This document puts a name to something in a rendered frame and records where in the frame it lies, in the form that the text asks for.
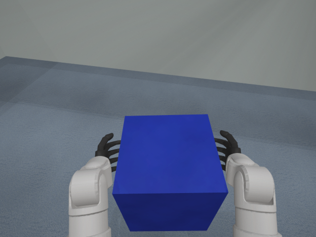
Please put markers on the carton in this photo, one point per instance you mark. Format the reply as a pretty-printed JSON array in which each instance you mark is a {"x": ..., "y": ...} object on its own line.
[{"x": 168, "y": 176}]

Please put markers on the right robot forearm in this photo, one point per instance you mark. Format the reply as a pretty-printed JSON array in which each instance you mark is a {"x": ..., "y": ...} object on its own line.
[{"x": 254, "y": 197}]

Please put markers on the left robot hand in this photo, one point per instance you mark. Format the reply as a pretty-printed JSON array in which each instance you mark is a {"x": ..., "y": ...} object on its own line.
[{"x": 103, "y": 149}]

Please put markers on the right robot hand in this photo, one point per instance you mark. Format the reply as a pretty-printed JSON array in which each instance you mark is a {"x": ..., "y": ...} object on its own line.
[{"x": 231, "y": 147}]

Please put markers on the left robot forearm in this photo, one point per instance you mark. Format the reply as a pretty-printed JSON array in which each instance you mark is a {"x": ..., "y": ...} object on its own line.
[{"x": 88, "y": 199}]

